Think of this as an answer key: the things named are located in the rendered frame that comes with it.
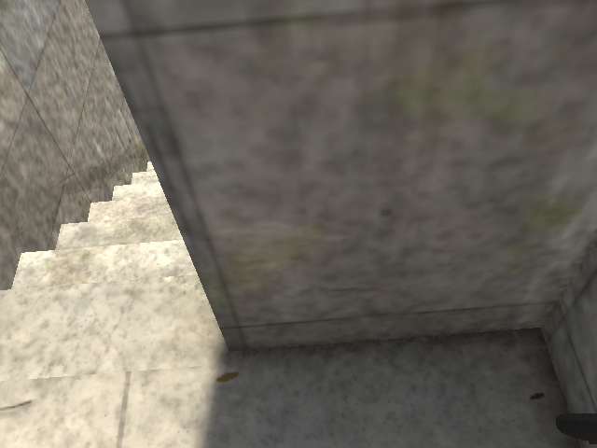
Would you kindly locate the stairs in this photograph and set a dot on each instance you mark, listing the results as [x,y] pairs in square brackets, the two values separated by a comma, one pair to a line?
[134,236]

